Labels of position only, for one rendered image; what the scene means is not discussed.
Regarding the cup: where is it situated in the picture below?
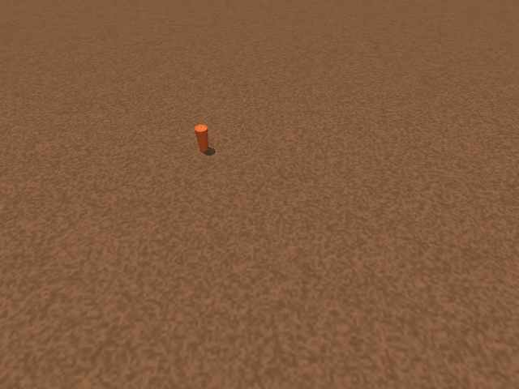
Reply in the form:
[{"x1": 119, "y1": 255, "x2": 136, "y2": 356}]
[{"x1": 195, "y1": 125, "x2": 208, "y2": 152}]

